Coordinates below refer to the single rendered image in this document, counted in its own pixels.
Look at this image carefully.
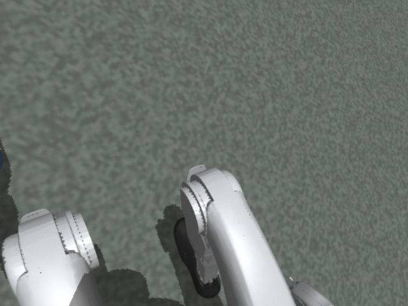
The right robot hand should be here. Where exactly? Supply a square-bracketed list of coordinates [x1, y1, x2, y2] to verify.
[283, 274, 334, 306]

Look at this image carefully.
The right robot foot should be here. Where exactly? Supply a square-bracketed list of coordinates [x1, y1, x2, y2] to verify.
[174, 217, 221, 298]

